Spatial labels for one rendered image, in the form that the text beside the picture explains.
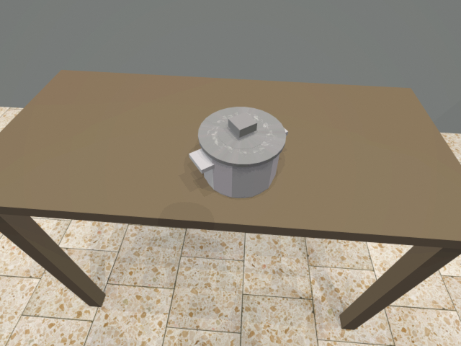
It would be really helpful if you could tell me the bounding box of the knob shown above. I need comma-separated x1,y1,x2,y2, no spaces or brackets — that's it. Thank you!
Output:
228,112,257,138

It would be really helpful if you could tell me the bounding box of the pot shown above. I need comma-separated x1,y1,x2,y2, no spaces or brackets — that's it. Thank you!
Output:
189,129,288,198

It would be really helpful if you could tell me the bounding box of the lid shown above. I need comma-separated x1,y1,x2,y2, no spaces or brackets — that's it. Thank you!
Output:
198,107,286,167

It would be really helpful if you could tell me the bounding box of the table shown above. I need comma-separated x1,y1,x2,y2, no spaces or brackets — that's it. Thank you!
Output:
0,70,461,330

